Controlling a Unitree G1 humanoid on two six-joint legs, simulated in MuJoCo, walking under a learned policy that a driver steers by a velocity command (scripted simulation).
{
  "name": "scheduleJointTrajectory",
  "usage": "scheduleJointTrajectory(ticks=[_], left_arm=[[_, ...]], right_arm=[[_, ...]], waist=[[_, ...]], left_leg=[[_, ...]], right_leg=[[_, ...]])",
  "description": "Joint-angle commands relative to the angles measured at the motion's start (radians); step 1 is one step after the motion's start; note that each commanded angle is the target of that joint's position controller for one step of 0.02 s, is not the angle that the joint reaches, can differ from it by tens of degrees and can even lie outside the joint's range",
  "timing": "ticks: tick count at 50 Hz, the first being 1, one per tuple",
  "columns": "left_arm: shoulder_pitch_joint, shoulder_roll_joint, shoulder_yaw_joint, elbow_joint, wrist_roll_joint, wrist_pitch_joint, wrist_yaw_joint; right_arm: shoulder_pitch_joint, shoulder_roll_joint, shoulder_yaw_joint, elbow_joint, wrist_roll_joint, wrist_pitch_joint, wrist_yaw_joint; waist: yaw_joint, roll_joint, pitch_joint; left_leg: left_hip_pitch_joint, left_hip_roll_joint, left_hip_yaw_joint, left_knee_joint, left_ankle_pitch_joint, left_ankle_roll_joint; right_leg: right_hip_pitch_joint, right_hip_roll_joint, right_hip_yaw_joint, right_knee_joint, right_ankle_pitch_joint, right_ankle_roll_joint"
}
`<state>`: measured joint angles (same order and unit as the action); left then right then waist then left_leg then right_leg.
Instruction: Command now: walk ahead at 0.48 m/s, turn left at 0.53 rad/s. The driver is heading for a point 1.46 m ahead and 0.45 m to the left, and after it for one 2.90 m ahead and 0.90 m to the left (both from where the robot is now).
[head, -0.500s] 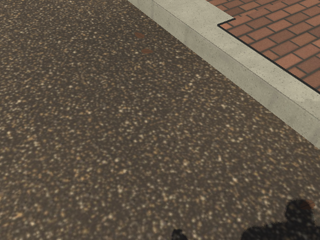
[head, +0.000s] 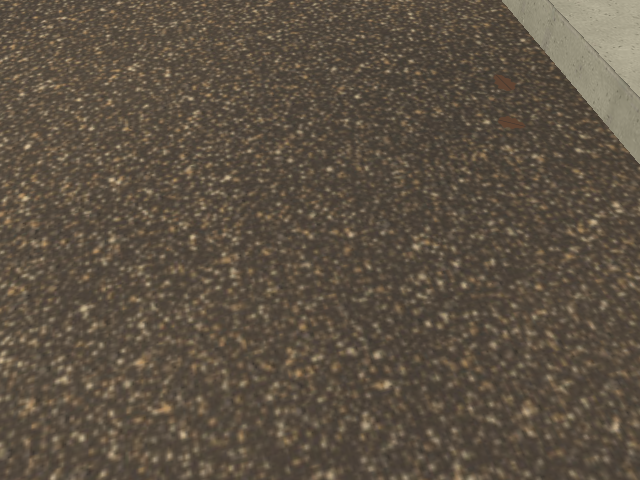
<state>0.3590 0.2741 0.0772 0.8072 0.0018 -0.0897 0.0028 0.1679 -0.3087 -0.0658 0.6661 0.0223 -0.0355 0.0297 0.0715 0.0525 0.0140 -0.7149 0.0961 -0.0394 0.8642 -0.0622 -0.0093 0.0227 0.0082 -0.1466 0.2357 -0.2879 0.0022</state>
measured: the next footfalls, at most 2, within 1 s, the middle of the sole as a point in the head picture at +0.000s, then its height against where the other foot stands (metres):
left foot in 0.16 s outside the picture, level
right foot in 0.66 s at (355, 433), level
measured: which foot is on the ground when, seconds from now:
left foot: up 0.00-0.14, down 0.16-0.66, up 0.68-1.00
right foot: down 0.00-0.16, up 0.18-0.64, down 0.66-1.00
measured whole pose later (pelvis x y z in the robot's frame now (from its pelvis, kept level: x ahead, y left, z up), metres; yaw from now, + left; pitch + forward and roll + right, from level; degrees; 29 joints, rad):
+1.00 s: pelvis +0.55 +0.12 +0.01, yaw +26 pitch +2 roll -1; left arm 0.39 0.28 0.05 0.83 -0.02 -0.08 -0.02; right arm 0.11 -0.28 -0.03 0.64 0.01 -0.06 0.02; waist 0.10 0.04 0.03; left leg -0.63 0.08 -0.05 0.69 -0.07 -0.01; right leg -0.06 0.05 -0.02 0.26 -0.23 -0.03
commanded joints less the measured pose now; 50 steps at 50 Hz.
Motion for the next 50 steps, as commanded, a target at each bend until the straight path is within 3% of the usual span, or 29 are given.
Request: scheduleJointTrajectory(ticks=[1,3,5,6,7,8,9,10,11,12,13,15,17,20,24,26,29,31,32,33,34,35,36,37,38,40,42,45,50], left_arm=[[-0.072,0.174,0.039,-0.061,-0.014,-0.014,0.007],[-0.054,0.196,0.045,-0.046,-0.024,-0.003,0.006],[-0.05,0.231,0.054,-0.041,-0.028,0.01,0.009],[-0.048,0.248,0.057,-0.042,-0.03,0.02,0.012],[-0.052,0.242,0.052,-0.046,-0.034,0.026,0.016],[-0.029,0.202,0.034,-0.062,-0.016,0.019,0.019],[0.084,0.046,-0.016,-0.122,0.021,-0.002,0.004],[-0.017,0.139,-0.006,-0.13,-0.011,-0.038,-0.009],[-0.122,0.187,0.007,-0.163,-0.047,-0.05,-0.014],[-0.141,0.17,-0.002,-0.17,-0.037,-0.058,-0.008],[-0.14,0.166,-0.001,-0.161,-0.011,-0.058,0.001],[-0.1,0.175,0.007,-0.148,0.003,-0.035,0.002],[-0.098,0.149,0.001,-0.142,0.015,-0.014,0.004],[-0.205,0.113,-0.013,-0.171,0.022,-0.006,0.006],[-0.361,0.087,-0.027,-0.202,0.008,-0.019,-0.011],[-0.406,0.1,-0.024,-0.216,-0.002,-0.027,-0.02],[-0.398,0.135,-0.008,-0.217,-0.008,-0.038,-0.032],[-0.319,0.147,0.004,-0.196,-0.007,-0.046,-0.032],[-0.233,0.17,0.019,-0.176,0.001,-0.051,-0.026],[-0.092,0.215,0.031,-0.166,0.017,-0.054,-0.019],[0.026,0.299,0.057,-0.12,0.027,-0.041,-0.022],[0.042,0.221,0.042,-0.111,-0.009,-0.037,-0.033],[0.0,0.159,0.024,-0.117,-0.015,-0.031,-0.03],[-0.047,0.14,0.015,-0.126,-0.003,-0.023,-0.027],[-0.079,0.122,0.008,-0.121,0.003,-0.018,-0.025],[-0.1,0.099,-0.004,-0.115,0.01,-0.02,-0.023],[-0.089,0.112,-0.002,-0.097,-0.003,-0.023,-0.021],[-0.072,0.16,0.009,-0.074,-0.012,-0.019,-0.016],[0.002,0.188,0.01,-0.028,-0.025,-0.002,-0.015]], right_arm=[[-0.105,-0.009,0.012,-0.107,0.0,-0.014,0.024],[-0.141,-0.025,0.007,-0.132,0.002,-0.012,0.034],[-0.116,-0.062,-0.011,-0.145,-0.001,-0.007,0.037],[-0.036,-0.096,-0.03,-0.132,-0.002,-0.001,0.035],[0.121,-0.143,-0.059,-0.096,0.003,0.005,0.025],[0.281,-0.211,-0.091,-0.063,0.007,0.019,0.005],[0.231,-0.329,-0.1,-0.073,0.01,0.011,-0.002],[0.27,-0.248,-0.075,-0.112,0.005,-0.004,0.004],[0.24,-0.195,-0.059,-0.091,-0.006,-0.018,0.008],[0.184,-0.179,-0.053,-0.09,-0.003,-0.025,0.007],[0.113,-0.153,-0.045,-0.101,-0.009,-0.027,0.005],[0.045,-0.128,-0.034,-0.123,-0.029,-0.03,-0.001],[0.05,-0.129,-0.034,-0.106,-0.02,-0.037,-0.009],[0.09,-0.149,-0.039,-0.077,-0.013,-0.035,-0.029],[0.15,-0.159,-0.042,-0.045,-0.001,-0.023,-0.041],[0.184,-0.163,-0.044,-0.027,0.004,-0.017,-0.042],[0.2,-0.146,-0.041,-0.012,0.004,-0.006,-0.046],[0.192,-0.131,-0.038,-0.004,-0.001,0.0,-0.046],[0.19,-0.101,-0.027,-0.006,-0.005,-0.001,-0.043],[0.187,-0.053,-0.006,-0.023,-0.017,-0.004,-0.04],[0.321,-0.004,0.011,-0.033,0.009,-0.014,-0.042],[0.323,-0.076,0.003,-0.02,0.016,-0.021,-0.045],[0.214,-0.134,-0.013,-0.026,0.017,-0.021,-0.044],[0.136,-0.132,-0.012,-0.044,0.005,-0.021,-0.046],[0.081,-0.119,-0.011,-0.062,-0.01,-0.027,-0.042],[0.089,-0.086,-0.008,-0.063,-0.01,-0.029,-0.031],[0.089,-0.05,0.003,-0.06,-0.011,-0.026,-0.026],[0.001,-0.018,0.021,-0.086,-0.02,-0.033,-0.021],[-0.148,-0.017,0.026,-0.113,-0.006,-0.048,-0.004]], waist=[[-0.012,-0.11,0.094],[-0.013,-0.105,0.096],[-0.048,-0.132,0.041],[-0.099,-0.143,-0.021],[-0.189,-0.129,-0.107],[-0.257,-0.051,-0.196],[-0.106,0.243,-0.297],[-0.194,0.122,-0.441],[-0.203,0.066,-0.28],[-0.158,-0.01,-0.173],[-0.112,-0.046,-0.114],[-0.052,-0.011,-0.087],[-0.041,-0.016,-0.066],[-0.071,-0.016,-0.02],[-0.134,0.013,-0.002],[-0.15,0.024,0.003],[-0.136,0.053,-0.008],[-0.095,0.087,-0.024],[-0.053,0.081,-0.078],[0.011,0.009,-0.21],[-0.022,-0.299,-0.335],[-0.005,-0.301,-0.293],[0.019,-0.194,-0.155],[0.008,-0.123,-0.086],[-0.008,-0.1,-0.021],[-0.05,-0.142,-0.01],[-0.06,-0.154,-0.013],[-0.038,-0.13,0.004],[0.016,-0.13,0.024]], left_leg=[[0.027,0.003,0.034,-0.137,0.069,0.026],[0.048,-0.014,0.062,-0.192,0.027,0.058],[0.155,-0.079,0.12,-0.212,-0.065,0.101],[0.272,-0.125,0.148,-0.218,-0.106,0.128],[0.504,-0.17,0.159,-0.263,-0.068,0.164],[0.814,-0.106,0.017,-0.264,-0.054,0.21],[1.105,0.174,-0.586,-0.382,-0.261,0.394],[1.14,0.233,-0.824,-0.538,-0.411,0.423],[1.042,0.209,-0.69,-0.571,-0.357,0.364],[0.885,0.168,-0.571,-0.572,-0.258,0.335],[0.742,0.13,-0.477,-0.571,-0.136,0.312],[0.581,0.088,-0.39,-0.61,0.012,0.309],[0.499,0.07,-0.326,-0.633,0.102,0.319],[0.449,0.023,-0.254,-0.642,0.109,0.295],[0.435,-0.019,-0.233,-0.617,-0.008,0.236],[0.471,0.001,-0.281,-0.586,-0.04,0.231],[0.577,0.037,-0.363,-0.502,-0.043,0.215],[0.605,0.042,-0.376,-0.44,0.034,0.194],[0.593,-0.003,-0.344,-0.341,0.124,0.167],[0.493,-0.053,-0.278,-0.092,0.045,0.129],[0.137,-0.206,-0.14,0.247,-0.336,0.044],[-0.022,-0.171,-0.165,0.39,-0.511,0.03],[-0.074,-0.131,-0.171,0.437,-0.429,0.028],[-0.059,-0.096,-0.128,0.424,-0.363,0.027],[-0.052,-0.07,-0.111,0.365,-0.314,0.026],[0.028,-0.026,-0.081,0.274,-0.264,0.025],[0.048,-0.013,-0.046,0.19,-0.259,0.014],[0.055,0.0,-0.015,0.003,-0.137,-0.001],[0.159,-0.04,0.027,-0.25,0.08,0.0]], right_leg=[[-0.075,-0.269,0.054,-0.101,0.335,-0.146],[-0.017,-0.288,0.024,-0.064,0.425,-0.131],[0.035,-0.29,-0.015,0.062,0.762,-0.11],[0.041,-0.28,-0.036,0.201,0.922,-0.098],[-0.034,-0.252,-0.065,0.409,0.961,-0.072],[-0.271,-0.216,-0.062,0.706,0.703,-0.03],[-0.693,-0.011,0.023,1.089,-0.282,0.029],[-0.771,0.004,0.255,1.188,-0.311,0.014],[-0.849,-0.034,0.253,1.174,-0.212,-0.001],[-0.829,-0.077,0.243,1.088,-0.123,-0.012],[-0.766,-0.108,0.242,1.006,-0.072,-0.008],[-0.651,-0.134,0.248,0.935,-0.024,0.003],[-0.626,-0.13,0.226,0.864,0.005,0.033],[-0.65,-0.106,0.211,0.682,0.178,0.068],[-0.559,-0.038,0.199,0.392,0.386,0.069],[-0.537,-0.02,0.212,0.33,0.389,0.062],[-0.513,-0.01,0.231,0.262,0.296,0.033],[-0.412,-0.008,0.201,0.223,0.243,-0.006],[-0.269,-0.019,0.196,0.197,0.246,-0.042],[-0.027,-0.162,0.332,0.229,0.232,-0.113],[0.308,-0.363,0.771,0.161,0.025,-0.285],[0.319,-0.407,0.953,0.074,-0.196,-0.299],[0.21,-0.369,0.825,0.057,-0.219,-0.258],[0.099,-0.327,0.699,0.049,-0.127,-0.23],[0.001,-0.289,0.614,0.026,-0.013,-0.227],[-0.092,-0.235,0.509,-0.014,0.126,-0.215],[-0.124,-0.225,0.444,-0.043,0.215,-0.231],[-0.143,-0.218,0.359,-0.079,0.297,-0.236],[-0.137,-0.201,0.27,-0.072,0.325,-0.197]])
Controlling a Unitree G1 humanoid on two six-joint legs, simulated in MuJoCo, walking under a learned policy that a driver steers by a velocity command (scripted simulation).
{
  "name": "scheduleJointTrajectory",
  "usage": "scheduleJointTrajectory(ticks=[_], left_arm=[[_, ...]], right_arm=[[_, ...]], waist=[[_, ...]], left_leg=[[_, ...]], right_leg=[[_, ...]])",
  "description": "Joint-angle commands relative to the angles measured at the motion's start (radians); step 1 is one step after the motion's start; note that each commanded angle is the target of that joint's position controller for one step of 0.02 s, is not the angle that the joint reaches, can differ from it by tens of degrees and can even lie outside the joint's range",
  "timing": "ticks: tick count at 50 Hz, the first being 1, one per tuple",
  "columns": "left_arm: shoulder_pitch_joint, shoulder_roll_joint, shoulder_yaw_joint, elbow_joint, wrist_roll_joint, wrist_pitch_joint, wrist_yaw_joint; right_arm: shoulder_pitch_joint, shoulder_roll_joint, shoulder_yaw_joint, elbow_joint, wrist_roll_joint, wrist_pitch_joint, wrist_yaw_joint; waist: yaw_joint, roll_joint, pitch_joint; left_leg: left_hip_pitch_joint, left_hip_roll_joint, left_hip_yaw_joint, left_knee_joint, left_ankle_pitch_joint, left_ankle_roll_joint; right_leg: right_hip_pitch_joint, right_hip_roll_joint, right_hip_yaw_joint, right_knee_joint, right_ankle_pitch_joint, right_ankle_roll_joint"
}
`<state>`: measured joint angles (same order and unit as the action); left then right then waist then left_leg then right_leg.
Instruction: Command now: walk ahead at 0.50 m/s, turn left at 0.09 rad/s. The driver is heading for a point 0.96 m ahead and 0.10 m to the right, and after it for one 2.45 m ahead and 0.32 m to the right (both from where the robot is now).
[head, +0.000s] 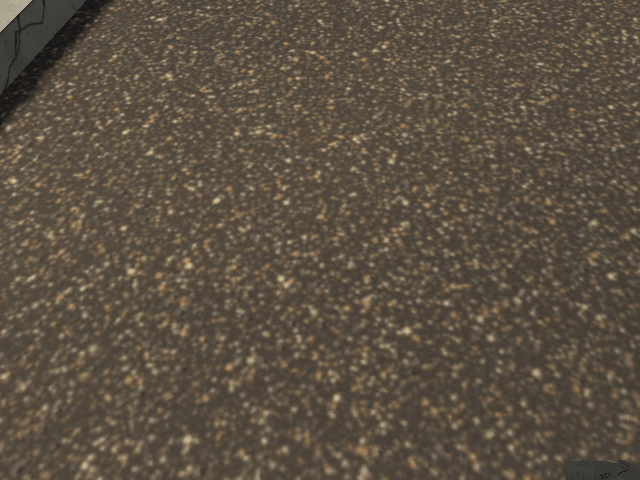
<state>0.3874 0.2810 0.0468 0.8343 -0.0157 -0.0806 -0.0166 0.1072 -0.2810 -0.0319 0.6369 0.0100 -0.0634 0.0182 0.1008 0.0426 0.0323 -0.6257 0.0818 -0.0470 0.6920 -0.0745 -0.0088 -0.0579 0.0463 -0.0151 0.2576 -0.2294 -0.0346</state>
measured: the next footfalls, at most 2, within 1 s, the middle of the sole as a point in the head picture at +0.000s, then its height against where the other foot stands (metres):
left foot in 0.14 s outside the picture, level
right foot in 0.68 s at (414, 444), level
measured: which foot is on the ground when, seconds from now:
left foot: up 0.00-0.12, down 0.14-0.70, up 0.72-1.00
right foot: down 0.00-0.16, up 0.18-0.66, down 0.68-1.00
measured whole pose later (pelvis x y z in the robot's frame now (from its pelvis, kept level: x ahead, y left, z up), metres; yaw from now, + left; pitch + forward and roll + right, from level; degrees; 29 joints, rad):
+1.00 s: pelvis +0.55 +0.00 +0.00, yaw +0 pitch +1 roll -1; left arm 0.34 0.27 0.04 0.86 0.00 -0.08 -0.02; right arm 0.15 -0.30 -0.05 0.75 0.00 -0.06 0.00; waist 0.06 0.04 0.02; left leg -0.67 0.13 -0.05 0.78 -0.03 -0.02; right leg -0.08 0.07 -0.04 0.23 -0.18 -0.07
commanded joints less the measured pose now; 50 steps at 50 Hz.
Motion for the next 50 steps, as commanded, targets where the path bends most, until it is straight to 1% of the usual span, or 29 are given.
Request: scheduleJointTrajectory(ticks=[1,4,6,7,8,9,10,11,12,13,14,15,18,23,26,29,31,32,33,34,35,36,37,38,39,41,43,46,50], left_arm=[[-0.009,0.184,0.04,-0.045,-0.01,-0.006,0.004],[0.011,0.2,0.044,-0.024,-0.014,0.01,0.009],[-0.011,0.212,0.046,-0.022,-0.015,0.02,0.014],[-0.009,0.19,0.036,-0.027,-0.008,0.021,0.017],[-0.012,0.129,0.01,-0.061,0.024,0.016,0.02],[0.104,0.038,-0.016,-0.074,0.011,-0.003,0.015],[0.03,0.15,0.009,-0.065,-0.009,-0.016,0.009],[-0.057,0.178,0.02,-0.092,-0.025,-0.023,0.004],[-0.096,0.163,0.017,-0.095,-0.016,-0.024,0.008],[-0.11,0.153,0.02,-0.097,0.0,-0.021,0.009],[-0.089,0.139,0.019,-0.093,0.003,-0.013,0.007],[-0.073,0.119,0.016,-0.087,0.003,-0.004,0.007],[-0.121,0.091,0.01,-0.101,0.013,0.015,0.012],[-0.297,0.059,-0.005,-0.145,0.012,0.001,-0.002],[-0.394,0.061,-0.009,-0.175,0.004,-0.008,-0.017],[-0.443,0.076,-0.005,-0.203,0.001,-0.014,-0.032],[-0.417,0.093,0.001,-0.202,0.003,-0.017,-0.038],[-0.361,0.112,0.011,-0.189,0.005,-0.019,-0.036],[-0.236,0.146,0.032,-0.152,0.007,-0.018,-0.029],[-0.065,0.203,0.053,-0.112,0.014,-0.015,-0.019],[0.036,0.306,0.078,-0.097,0.026,-0.008,-0.012],[0.058,0.229,0.059,-0.089,0.008,-0.003,-0.014],[-0.011,0.182,0.041,-0.095,0.003,-0.002,-0.012],[-0.078,0.158,0.034,-0.106,0.006,0.0,-0.01],[-0.131,0.131,0.025,-0.109,0.013,-0.001,-0.012],[-0.179,0.101,0.017,-0.113,0.026,-0.01,-0.017],[-0.176,0.114,0.023,-0.097,0.019,-0.024,-0.017],[-0.143,0.141,0.031,-0.068,0.017,-0.025,-0.004],[-0.084,0.164,0.035,-0.037,0.006,-0.014,0.008]], right_arm=[[-0.111,-0.049,-0.009,-0.093,0.009,-0.021,0.012],[-0.135,-0.072,-0.019,-0.111,0.011,-0.026,0.023],[-0.015,-0.112,-0.042,-0.08,0.004,-0.026,0.019],[0.126,-0.157,-0.066,-0.04,-0.001,-0.023,0.01],[0.313,-0.237,-0.086,-0.012,-0.013,-0.015,-0.004],[0.328,-0.285,-0.092,0.003,-0.015,-0.01,0.004],[0.31,-0.187,-0.068,-0.002,-0.001,-0.01,0.007],[0.25,-0.159,-0.056,-0.004,0.002,-0.012,0.007],[0.193,-0.143,-0.05,-0.007,-0.004,-0.014,0.009],[0.152,-0.123,-0.044,-0.008,-0.011,-0.016,0.013],[0.13,-0.112,-0.041,-0.008,-0.019,-0.021,0.014],[0.122,-0.107,-0.042,-0.002,-0.017,-0.027,0.014],[0.135,-0.128,-0.05,0.03,-0.008,-0.043,0.009],[0.199,-0.16,-0.056,0.078,-0.003,-0.032,-0.009],[0.266,-0.18,-0.06,0.118,0.005,-0.023,-0.012],[0.299,-0.187,-0.064,0.151,0.01,-0.006,-0.018],[0.296,-0.197,-0.068,0.163,0.011,0.005,-0.023],[0.282,-0.205,-0.07,0.163,0.01,0.01,-0.026],[0.268,-0.196,-0.065,0.162,0.008,0.016,-0.029],[0.27,-0.159,-0.047,0.145,-0.006,0.016,-0.033],[0.386,-0.053,-0.013,0.116,-0.011,-0.004,-0.024],[0.364,-0.085,-0.017,0.132,-0.003,-0.025,-0.019],[0.274,-0.163,-0.039,0.111,0.026,-0.037,-0.011],[0.206,-0.161,-0.038,0.093,0.03,-0.042,-0.011],[0.169,-0.15,-0.039,0.087,0.015,-0.039,-0.015],[0.207,-0.121,-0.041,0.103,0.003,-0.018,-0.018],[0.22,-0.09,-0.035,0.109,-0.002,0.0,-0.022],[0.121,-0.078,-0.031,0.078,-0.009,0.001,-0.025],[-0.02,-0.048,-0.018,0.048,-0.004,-0.015,-0.009]], waist=[[-0.008,-0.122,0.013],[-0.028,-0.131,0.02],[-0.111,-0.126,-0.05],[-0.177,-0.109,-0.144],[-0.243,0.028,-0.301],[-0.171,0.284,-0.404],[-0.207,0.156,-0.322],[-0.195,0.108,-0.188],[-0.166,0.032,-0.124],[-0.139,0.017,-0.077],[-0.107,0.042,-0.073],[-0.092,0.048,-0.074],[-0.083,0.026,-0.034],[-0.141,0.006,0.014],[-0.178,0.002,0.033],[-0.177,0.01,0.043],[-0.152,0.027,0.02],[-0.116,0.04,-0.017],[-0.049,0.03,-0.098],[0.019,-0.009,-0.234],[-0.01,-0.239,-0.385],[0.014,-0.28,-0.438],[0.01,-0.205,-0.27],[-0.015,-0.141,-0.166],[-0.043,-0.1,-0.088],[-0.1,-0.136,-0.058],[-0.119,-0.129,-0.049],[-0.101,-0.104,-0.011],[-0.049,-0.095,0.015]], left_leg=[[0.073,-0.031,0.034,-0.103,0.093,0.006],[0.098,-0.045,0.035,-0.166,0.021,0.044],[0.294,-0.083,0.072,-0.222,0.004,0.085],[0.509,-0.073,0.064,-0.218,0.015,0.116],[0.803,0.138,-0.173,-0.183,0.056,0.187],[1.027,0.312,-0.618,-0.312,-0.188,0.328],[0.967,0.283,-0.632,-0.374,-0.321,0.297],[0.847,0.25,-0.492,-0.393,-0.274,0.266],[0.726,0.208,-0.396,-0.414,-0.156,0.252],[0.631,0.174,-0.327,-0.441,-0.057,0.249],[0.567,0.154,-0.283,-0.468,0.004,0.248],[0.53,0.142,-0.252,-0.494,0.038,0.255],[0.473,0.133,-0.168,-0.545,0.119,0.27],[0.479,0.089,-0.053,-0.565,0.122,0.225],[0.533,0.114,-0.051,-0.552,0.091,0.219],[0.644,0.16,-0.067,-0.498,0.142,0.203],[0.696,0.174,-0.07,-0.441,0.249,0.184],[0.702,0.162,-0.056,-0.373,0.397,0.17],[0.673,0.117,-0.018,-0.224,0.528,0.146],[0.524,0.069,0.02,0.014,0.409,0.112],[0.105,-0.094,0.068,0.413,-0.053,0.03],[-0.048,-0.136,-0.066,0.558,-0.505,0.026],[-0.141,-0.072,-0.079,0.614,-0.46,0.037],[-0.137,-0.019,-0.044,0.574,-0.368,0.044],[-0.107,0.013,-0.024,0.508,-0.3,0.038],[0.01,0.05,-0.029,0.436,-0.219,0.026],[0.031,0.057,-0.017,0.39,-0.18,0.006],[-0.033,0.065,-0.013,0.232,-0.033,-0.016],[0.011,0.029,0.023,-0.024,0.161,-0.013]], right_leg=[[-0.034,-0.253,0.142,-0.086,0.266,-0.155],[0.046,-0.293,0.153,-0.039,0.326,-0.132],[0.049,-0.265,0.105,0.11,0.566,-0.1],[-0.021,-0.218,0.064,0.286,0.608,-0.072],[-0.229,-0.156,0.017,0.615,0.305,-0.031],[-0.569,-0.002,0.049,0.903,-0.329,0.015],[-0.682,-0.057,0.133,0.996,-0.34,0.009],[-0.725,-0.099,0.109,0.992,-0.244,0.0],[-0.692,-0.136,0.087,0.954,-0.16,0.007],[-0.66,-0.159,0.083,0.903,-0.107,0.017],[-0.603,-0.179,0.09,0.879,-0.07,0.025],[-0.57,-0.183,0.086,0.858,-0.053,0.034],[-0.594,-0.189,0.075,0.759,0.025,0.063],[-0.575,-0.159,0.049,0.441,0.297,0.063],[-0.556,-0.132,0.035,0.338,0.339,0.051],[-0.582,-0.119,0.042,0.275,0.26,0.017],[-0.527,-0.1,0.027,0.249,0.183,-0.01],[-0.434,-0.072,0.0,0.235,0.156,-0.028],[-0.252,-0.043,-0.029,0.211,0.172,-0.057],[0.036,-0.135,0.06,0.261,0.222,-0.107],[0.437,-0.391,0.509,0.227,0.083,-0.268],[0.482,-0.439,0.758,0.08,-0.05,-0.306],[0.359,-0.407,0.625,0.053,-0.118,-0.253],[0.212,-0.367,0.496,0.032,-0.078,-0.221],[0.075,-0.326,0.406,-0.003,0.001,-0.206],[-0.073,-0.274,0.306,-0.064,0.114,-0.195],[-0.126,-0.264,0.24,-0.105,0.197,-0.213],[-0.115,-0.252,0.169,-0.135,0.265,-0.21],[-0.091,-0.219,0.089,-0.142,0.255,-0.171]])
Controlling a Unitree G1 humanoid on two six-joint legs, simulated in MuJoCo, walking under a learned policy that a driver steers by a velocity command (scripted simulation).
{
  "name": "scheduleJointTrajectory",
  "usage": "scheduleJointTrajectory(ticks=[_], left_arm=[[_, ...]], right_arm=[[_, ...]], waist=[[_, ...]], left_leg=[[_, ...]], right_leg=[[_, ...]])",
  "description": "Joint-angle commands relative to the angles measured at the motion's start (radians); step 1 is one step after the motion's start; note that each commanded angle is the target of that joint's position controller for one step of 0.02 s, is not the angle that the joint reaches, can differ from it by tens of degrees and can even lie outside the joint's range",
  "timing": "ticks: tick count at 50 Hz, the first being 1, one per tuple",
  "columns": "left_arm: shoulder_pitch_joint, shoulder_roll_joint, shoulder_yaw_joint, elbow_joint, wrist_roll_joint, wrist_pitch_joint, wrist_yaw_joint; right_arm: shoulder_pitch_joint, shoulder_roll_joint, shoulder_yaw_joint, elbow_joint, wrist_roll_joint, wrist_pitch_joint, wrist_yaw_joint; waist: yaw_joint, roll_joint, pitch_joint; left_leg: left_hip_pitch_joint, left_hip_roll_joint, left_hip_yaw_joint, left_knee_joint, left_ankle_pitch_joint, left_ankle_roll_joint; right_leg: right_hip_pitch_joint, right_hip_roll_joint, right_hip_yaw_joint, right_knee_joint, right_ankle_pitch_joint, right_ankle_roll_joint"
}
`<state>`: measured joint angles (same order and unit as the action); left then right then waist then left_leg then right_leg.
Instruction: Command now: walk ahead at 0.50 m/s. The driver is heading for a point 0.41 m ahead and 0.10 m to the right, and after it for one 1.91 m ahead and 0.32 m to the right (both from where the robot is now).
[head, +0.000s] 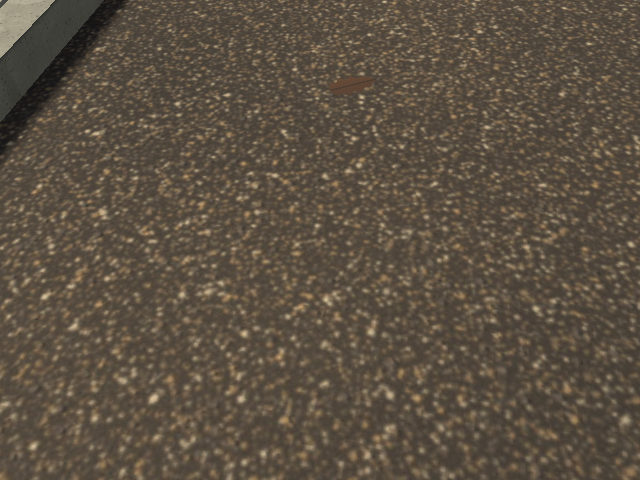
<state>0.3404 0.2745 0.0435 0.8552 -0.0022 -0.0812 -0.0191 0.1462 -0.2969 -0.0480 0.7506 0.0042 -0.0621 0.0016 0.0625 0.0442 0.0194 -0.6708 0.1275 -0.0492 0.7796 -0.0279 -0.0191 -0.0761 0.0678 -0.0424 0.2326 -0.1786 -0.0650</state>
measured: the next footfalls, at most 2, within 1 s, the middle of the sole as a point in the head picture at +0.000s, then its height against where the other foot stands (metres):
left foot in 0.20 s outside the picture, level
right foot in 0.72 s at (432, 468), level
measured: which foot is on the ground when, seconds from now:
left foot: up 0.00-0.18, down 0.20-0.72, up 0.74-1.00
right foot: down 0.00-0.22, up 0.24-0.70, down 0.72-1.00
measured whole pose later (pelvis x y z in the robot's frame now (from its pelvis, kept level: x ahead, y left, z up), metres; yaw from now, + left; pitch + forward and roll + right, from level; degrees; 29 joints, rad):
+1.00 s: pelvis +0.46 -0.04 -0.01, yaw -21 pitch +1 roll +0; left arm 0.16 0.25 0.05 0.79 0.02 -0.03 -0.01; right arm 0.11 -0.30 -0.06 0.86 0.00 -0.01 -0.04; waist 0.01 0.04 0.07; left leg -0.52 0.10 -0.04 0.87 -0.31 -0.06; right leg -0.29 0.07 -0.03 0.39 -0.12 -0.09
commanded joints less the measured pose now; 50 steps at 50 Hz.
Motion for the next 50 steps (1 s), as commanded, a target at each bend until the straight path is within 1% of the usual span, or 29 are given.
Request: scheduleJointTrajectory(ticks=[1,4,6,8,9,10,11,12,13,14,15,16,18,21,26,30,31,33,34,35,36,37,38,39,40,41,42,45,50], left_arm=[[-0.014,0.177,0.04,-0.046,-0.01,-0.011,0.012],[0.043,0.184,0.043,-0.011,-0.018,0.006,0.014],[0.052,0.191,0.048,0.002,-0.023,0.018,0.02],[0.032,0.208,0.055,0.002,-0.023,0.028,0.026],[0.013,0.202,0.052,-0.001,-0.022,0.032,0.027],[0.013,0.157,0.034,-0.013,-0.009,0.03,0.027],[0.092,0.054,0.003,-0.046,0.003,0.017,0.023],[0.129,0.05,-0.002,-0.037,-0.018,0.0,0.021],[0.056,0.157,0.028,-0.045,-0.045,-0.005,0.019],[-0.012,0.164,0.033,-0.064,-0.048,-0.005,0.02],[-0.042,0.151,0.035,-0.069,-0.038,0.001,0.024],[-0.038,0.139,0.042,-0.065,-0.03,0.013,0.026],[-0.005,0.09,0.039,-0.059,-0.031,0.04,0.024],[-0.049,0.07,0.04,-0.089,-0.025,0.061,0.026],[-0.19,0.043,0.027,-0.14,-0.018,0.048,-0.005],[-0.303,0.044,0.022,-0.199,-0.018,0.05,-0.027],[-0.315,0.051,0.025,-0.212,-0.015,0.05,-0.032],[-0.28,0.073,0.039,-0.224,-0.001,0.05,-0.038],[-0.198,0.1,0.054,-0.208,0.0,0.048,-0.038],[-0.055,0.143,0.08,-0.168,0.0,0.045,-0.031],[0.048,0.218,0.105,-0.145,0.003,0.051,-0.01],[0.007,0.314,0.105,-0.161,0.02,0.054,0.01],[0.04,0.251,0.085,-0.191,0.021,0.047,0.002],[-0.005,0.201,0.07,-0.181,0.016,0.044,-0.005],[-0.067,0.164,0.061,-0.17,-0.005,0.039,-0.006],[-0.123,0.127,0.05,-0.172,-0.008,0.037,-0.003],[-0.164,0.115,0.043,-0.175,0.003,0.037,0.0],[-0.219,0.114,0.041,-0.163,0.026,0.024,0.001],[-0.235,0.116,0.037,-0.115,0.026,0.037,0.021]], right_arm=[[-0.092,-0.031,0.0,-0.075,0.005,-0.019,0.012],[-0.174,-0.041,-0.001,-0.107,0.011,-0.027,0.028],[-0.185,-0.058,-0.006,-0.121,0.01,-0.035,0.037],[-0.117,-0.088,-0.019,-0.104,0.008,-0.043,0.038],[-0.01,-0.117,-0.036,-0.073,0.006,-0.046,0.032],[0.151,-0.172,-0.06,-0.034,-0.004,-0.046,0.021],[0.279,-0.27,-0.084,-0.021,-0.025,-0.04,0.011],[0.309,-0.227,-0.074,-0.007,-0.015,-0.031,0.014],[0.251,-0.154,-0.052,-0.013,-0.007,-0.029,0.012],[0.188,-0.119,-0.041,-0.019,-0.005,-0.029,0.009],[0.124,-0.089,-0.032,-0.016,-0.006,-0.032,0.011],[0.08,-0.06,-0.025,-0.015,-0.011,-0.039,0.012],[0.041,-0.057,-0.029,-0.003,-0.018,-0.052,0.013],[0.037,-0.084,-0.041,0.022,-0.022,-0.063,0.006],[0.068,-0.125,-0.054,0.052,-0.015,-0.048,-0.012],[0.131,-0.157,-0.067,0.084,0.004,-0.023,-0.015],[0.122,-0.164,-0.07,0.087,0.009,-0.012,-0.017],[0.116,-0.188,-0.076,0.09,0.021,0.006,-0.024],[0.105,-0.196,-0.077,0.089,0.026,0.014,-0.027],[0.088,-0.187,-0.071,0.086,0.029,0.019,-0.029],[0.116,-0.152,-0.057,0.078,0.009,0.011,-0.027],[0.23,-0.018,-0.012,0.046,-0.041,-0.006,-0.01],[0.24,-0.094,-0.017,0.09,-0.006,-0.023,0.002],[0.135,-0.137,-0.034,0.071,0.038,-0.022,0.005],[0.084,-0.118,-0.027,0.057,0.034,-0.021,-0.002],[0.058,-0.117,-0.03,0.069,0.013,-0.013,-0.015],[0.072,-0.122,-0.035,0.074,0.008,0.004,-0.022],[0.139,-0.081,-0.032,0.099,-0.001,0.042,-0.038],[0.059,-0.064,-0.022,0.1,-0.005,0.059,-0.042]], waist=[[0.004,-0.096,0.035],[0.027,-0.093,0.059],[0.008,-0.1,0.059],[-0.04,-0.12,0.023],[-0.102,-0.113,-0.041],[-0.17,-0.087,-0.174],[-0.174,0.11,-0.348],[-0.172,0.257,-0.44],[-0.181,0.142,-0.282],[-0.161,0.101,-0.172],[-0.131,0.06,-0.095],[-0.1,0.074,-0.052],[-0.064,0.077,-0.025],[-0.051,0.033,0.012],[-0.096,0.0,0.047],[-0.134,-0.014,0.083],[-0.126,-0.011,0.094],[-0.088,0.021,0.045],[-0.04,0.038,-0.012],[0.04,0.018,-0.091],[0.08,-0.075,-0.174],[-0.047,-0.341,-0.295],[0.026,-0.188,-0.53],[0.035,-0.129,-0.409],[0.008,-0.097,-0.259],[-0.016,-0.062,-0.182],[-0.054,-0.075,-0.149],[-0.112,-0.1,-0.147],[-0.087,-0.135,-0.146]], left_leg=[[0.064,-0.026,0.032,-0.149,0.131,-0.001],[0.045,-0.043,0.023,-0.226,0.102,0.015],[0.057,-0.054,0.009,-0.272,0.036,0.035],[0.175,-0.081,0.025,-0.301,-0.033,0.054],[0.339,-0.105,0.05,-0.335,-0.032,0.076],[0.613,-0.046,0.008,-0.29,-0.005,0.116],[1.017,0.209,-0.33,-0.281,-0.063,0.229],[1.095,0.309,-0.64,-0.425,-0.238,0.307],[0.974,0.272,-0.536,-0.463,-0.336,0.259],[0.844,0.238,-0.399,-0.487,-0.322,0.224],[0.716,0.198,-0.301,-0.528,-0.257,0.207],[0.628,0.163,-0.215,-0.565,-0.194,0.192],[0.53,0.143,-0.11,-0.622,-0.101,0.195],[0.515,0.143,0.007,-0.657,0.014,0.208],[0.564,0.118,0.168,-0.671,0.075,0.186],[0.697,0.16,0.214,-0.638,0.119,0.174],[0.724,0.164,0.23,-0.597,0.225,0.163],[0.75,0.162,0.246,-0.458,0.59,0.141],[0.749,0.148,0.25,-0.337,0.719,0.125],[0.698,0.105,0.269,-0.156,0.699,0.091],[0.506,0.047,0.277,0.1,0.402,0.032],[0.103,-0.126,0.23,0.493,-0.635,-0.043],[0.11,-0.145,-0.014,0.627,-0.701,-0.042],[0.054,-0.093,-0.029,0.617,-0.626,-0.029],[0.009,-0.05,-0.002,0.53,-0.548,-0.019],[0.037,-0.023,0.001,0.465,-0.487,-0.02],[0.123,-0.01,-0.004,0.428,-0.444,-0.022],[0.265,-0.02,0.004,0.295,-0.366,-0.038],[0.338,-0.027,0.007,0.004,-0.199,-0.048]], right_leg=[[-0.055,-0.248,0.115,-0.114,0.19,-0.14],[0.034,-0.29,0.142,-0.075,0.193,-0.137],[0.089,-0.318,0.177,-0.024,0.229,-0.123],[0.104,-0.321,0.199,0.053,0.336,-0.105],[0.076,-0.28,0.173,0.172,0.452,-0.083],[-0.041,-0.22,0.137,0.385,0.401,-0.05],[-0.395,-0.084,0.061,0.762,0.047,0.021],[-0.584,-0.021,0.138,0.969,-0.413,0.042],[-0.668,-0.083,0.184,1.049,-0.37,0.037],[-0.682,-0.13,0.155,1.04,-0.283,0.032],[-0.651,-0.162,0.142,0.994,-0.211,0.038],[-0.604,-0.19,0.149,0.946,-0.157,0.041],[-0.531,-0.207,0.142,0.924,-0.103,0.052],[-0.585,-0.215,0.151,0.848,-0.004,0.069],[-0.571,-0.196,0.081,0.557,0.218,0.063],[-0.605,-0.182,0.034,0.437,0.184,0.032],[-0.603,-0.17,0.018,0.412,0.151,0.021],[-0.493,-0.103,-0.034,0.391,0.059,-0.008],[-0.384,-0.061,-0.052,0.373,0.042,-0.028],[-0.184,-0.019,-0.056,0.287,0.153,-0.058],[0.079,-0.098,0.067,0.269,0.469,-0.098],[0.433,-0.403,0.49,0.346,0.912,-0.29],[0.454,-0.496,0.664,0.261,0.869,-0.382],[0.365,-0.439,0.508,0.23,0.832,-0.335],[0.228,-0.38,0.393,0.207,0.727,-0.275],[0.095,-0.345,0.342,0.167,0.651,-0.238],[-0.029,-0.322,0.297,0.126,0.643,-0.224],[-0.181,-0.29,0.201,0.07,0.665,-0.219],[-0.19,-0.252,0.147,0.036,0.423,-0.18]])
